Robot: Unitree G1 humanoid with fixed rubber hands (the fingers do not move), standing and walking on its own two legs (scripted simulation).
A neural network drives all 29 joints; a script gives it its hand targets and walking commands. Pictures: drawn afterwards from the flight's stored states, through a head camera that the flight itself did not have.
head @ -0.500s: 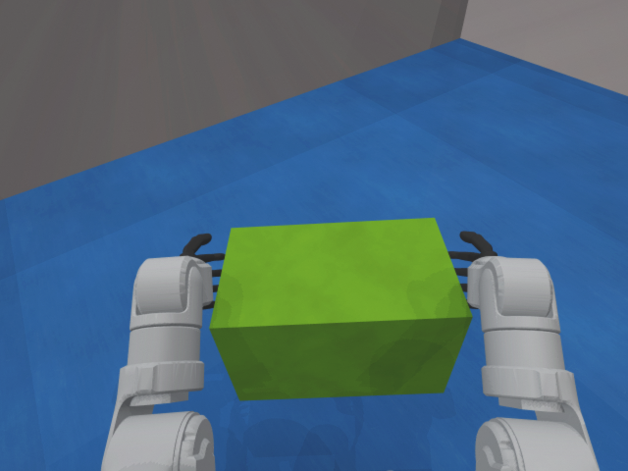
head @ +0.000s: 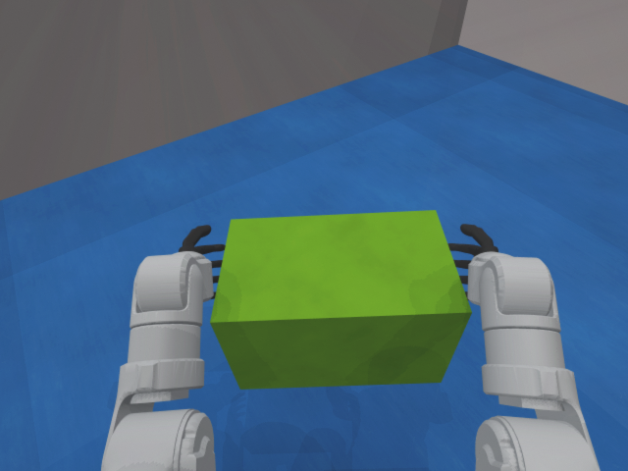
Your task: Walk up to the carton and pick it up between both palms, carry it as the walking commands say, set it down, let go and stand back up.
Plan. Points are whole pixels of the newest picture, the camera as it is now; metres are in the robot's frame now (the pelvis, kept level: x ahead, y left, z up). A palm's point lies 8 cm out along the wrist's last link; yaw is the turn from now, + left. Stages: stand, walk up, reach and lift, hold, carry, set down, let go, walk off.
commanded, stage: carry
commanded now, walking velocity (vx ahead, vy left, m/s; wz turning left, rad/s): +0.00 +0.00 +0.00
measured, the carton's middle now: (336, 301) +0.34 +0.00 +0.02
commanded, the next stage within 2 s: hold in 0.86 s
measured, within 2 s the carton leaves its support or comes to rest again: neither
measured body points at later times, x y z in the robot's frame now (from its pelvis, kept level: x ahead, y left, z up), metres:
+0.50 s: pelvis +0.00 +0.00 +0.00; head -0.02 -0.01 +0.45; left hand +0.33 +0.19 +0.09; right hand +0.34 -0.18 +0.08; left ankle +0.05 +0.12 -0.71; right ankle +0.08 -0.09 -0.71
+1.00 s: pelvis +0.02 +0.00 +0.01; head -0.02 -0.01 +0.46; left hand +0.32 +0.19 +0.04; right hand +0.32 -0.18 +0.04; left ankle +0.05 +0.13 -0.71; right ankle +0.08 -0.09 -0.71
